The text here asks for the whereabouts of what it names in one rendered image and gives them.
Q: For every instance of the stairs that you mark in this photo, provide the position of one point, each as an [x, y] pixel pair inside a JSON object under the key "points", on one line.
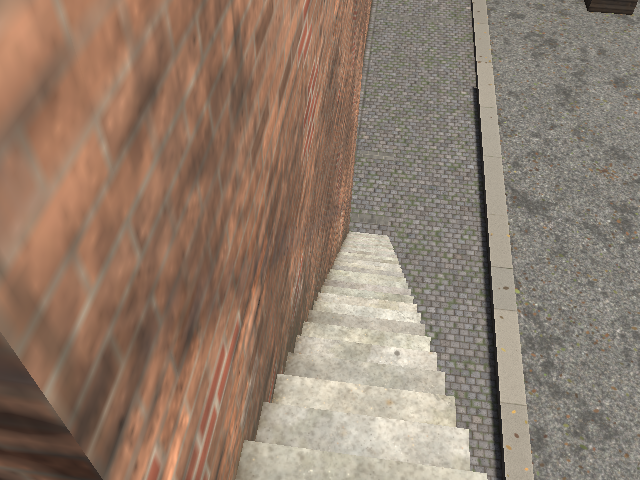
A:
{"points": [[361, 397]]}

